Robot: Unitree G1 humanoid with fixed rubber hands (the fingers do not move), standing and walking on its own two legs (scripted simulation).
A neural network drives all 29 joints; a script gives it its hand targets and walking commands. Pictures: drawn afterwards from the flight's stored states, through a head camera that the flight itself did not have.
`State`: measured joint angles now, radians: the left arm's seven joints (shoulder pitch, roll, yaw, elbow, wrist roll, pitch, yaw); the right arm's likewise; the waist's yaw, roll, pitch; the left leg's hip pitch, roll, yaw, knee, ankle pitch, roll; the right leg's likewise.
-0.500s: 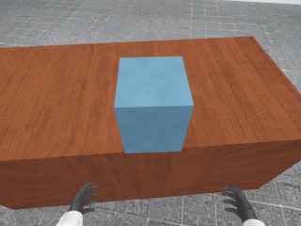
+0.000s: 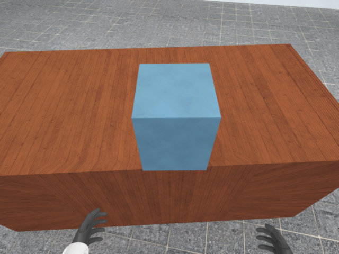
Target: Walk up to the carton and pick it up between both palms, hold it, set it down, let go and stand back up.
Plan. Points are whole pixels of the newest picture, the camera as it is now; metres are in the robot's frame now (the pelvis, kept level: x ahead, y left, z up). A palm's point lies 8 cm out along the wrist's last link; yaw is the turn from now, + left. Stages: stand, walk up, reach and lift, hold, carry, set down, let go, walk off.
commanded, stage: stand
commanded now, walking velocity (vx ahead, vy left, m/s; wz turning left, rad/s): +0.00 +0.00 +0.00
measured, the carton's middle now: (174, 119) +0.47 +0.01 +0.00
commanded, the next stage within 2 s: none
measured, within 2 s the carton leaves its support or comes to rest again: neither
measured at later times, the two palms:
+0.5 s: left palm out of the picture +0.03 +0.25 -0.13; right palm out of the picture +0.06 -0.23 -0.12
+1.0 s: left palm out of the picture -0.04 +0.21 -0.14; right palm out of the picture +0.01 -0.23 -0.14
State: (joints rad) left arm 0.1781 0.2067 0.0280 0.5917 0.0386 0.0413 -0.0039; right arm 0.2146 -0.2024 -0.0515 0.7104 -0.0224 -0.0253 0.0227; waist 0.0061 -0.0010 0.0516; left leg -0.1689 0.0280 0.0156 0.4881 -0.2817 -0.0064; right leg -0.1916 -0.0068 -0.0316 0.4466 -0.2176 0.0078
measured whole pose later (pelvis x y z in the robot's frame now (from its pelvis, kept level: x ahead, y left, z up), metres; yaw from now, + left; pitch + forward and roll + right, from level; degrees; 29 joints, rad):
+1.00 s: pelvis +0.00 -0.01 +0.00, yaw +6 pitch +0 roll -1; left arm 0.33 0.15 0.03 1.07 0.01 0.00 0.03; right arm 0.38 -0.15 -0.02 0.98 -0.02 -0.01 -0.03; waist 0.01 0.00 -0.02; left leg -0.22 -0.01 -0.08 0.48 -0.25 -0.01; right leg -0.21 -0.04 -0.13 0.45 -0.23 0.00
